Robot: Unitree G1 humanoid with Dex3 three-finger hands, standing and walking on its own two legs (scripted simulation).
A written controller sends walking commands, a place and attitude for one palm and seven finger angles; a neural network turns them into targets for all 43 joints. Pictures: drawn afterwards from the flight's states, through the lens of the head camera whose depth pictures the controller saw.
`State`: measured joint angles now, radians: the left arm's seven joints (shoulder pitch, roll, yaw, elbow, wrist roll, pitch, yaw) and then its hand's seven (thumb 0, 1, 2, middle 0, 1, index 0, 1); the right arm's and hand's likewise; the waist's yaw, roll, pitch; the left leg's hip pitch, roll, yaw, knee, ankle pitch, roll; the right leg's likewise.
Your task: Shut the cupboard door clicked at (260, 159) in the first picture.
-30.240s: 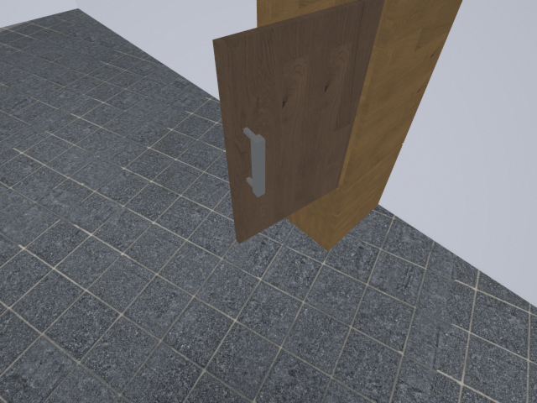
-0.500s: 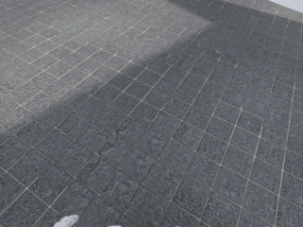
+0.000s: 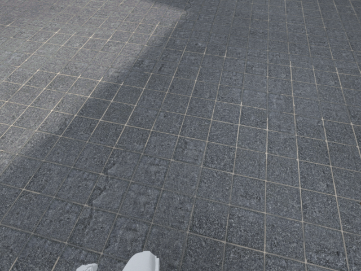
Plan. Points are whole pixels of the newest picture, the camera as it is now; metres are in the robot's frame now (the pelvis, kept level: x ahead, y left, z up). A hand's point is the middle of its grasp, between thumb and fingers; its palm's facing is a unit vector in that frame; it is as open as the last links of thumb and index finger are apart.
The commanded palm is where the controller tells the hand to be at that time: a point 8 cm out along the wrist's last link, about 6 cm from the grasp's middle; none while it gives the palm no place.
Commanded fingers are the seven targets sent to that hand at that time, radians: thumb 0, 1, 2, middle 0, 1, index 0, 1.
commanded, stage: turn to face it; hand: left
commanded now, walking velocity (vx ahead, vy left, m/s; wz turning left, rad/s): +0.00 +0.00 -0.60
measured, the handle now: out of the picture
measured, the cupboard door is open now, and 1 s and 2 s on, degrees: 52 52 52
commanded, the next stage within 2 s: take the last steps up to it in 1.88 s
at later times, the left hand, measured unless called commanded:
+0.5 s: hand (109, 250) +0.18 +0.20 -0.16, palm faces -0.31 -0.92 -0.22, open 7.4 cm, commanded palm none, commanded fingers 0.00 0.90 0.90 -0.20 -0.30 -0.20 -0.30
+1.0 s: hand (139, 241) +0.21 +0.13 -0.18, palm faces -0.55 -0.81 -0.19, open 7.4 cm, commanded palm none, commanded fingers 0.00 0.90 0.90 -0.20 -0.30 -0.20 -0.30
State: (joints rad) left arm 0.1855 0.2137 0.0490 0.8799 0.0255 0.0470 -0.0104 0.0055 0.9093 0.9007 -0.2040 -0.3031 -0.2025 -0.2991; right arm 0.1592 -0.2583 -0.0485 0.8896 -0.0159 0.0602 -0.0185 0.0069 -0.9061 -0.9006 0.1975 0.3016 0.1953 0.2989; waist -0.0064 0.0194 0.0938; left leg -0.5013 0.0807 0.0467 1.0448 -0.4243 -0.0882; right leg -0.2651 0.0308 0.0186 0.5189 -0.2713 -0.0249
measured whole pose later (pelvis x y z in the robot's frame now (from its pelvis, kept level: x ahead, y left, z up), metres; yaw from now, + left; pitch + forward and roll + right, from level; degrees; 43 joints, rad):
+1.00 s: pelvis +0.03 +0.01 -0.01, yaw -36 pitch +2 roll -1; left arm 0.19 0.25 0.06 0.89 0.02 0.07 -0.02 0.01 0.91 0.90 -0.21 -0.30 -0.20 -0.30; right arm 0.16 -0.22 -0.02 0.85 -0.02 0.02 -0.02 0.00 -0.90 -0.90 0.20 0.30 0.20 0.30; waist 0.01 -0.05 0.06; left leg -0.34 0.04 0.06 0.60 -0.29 -0.02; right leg -0.35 0.06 0.13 0.67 -0.39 0.01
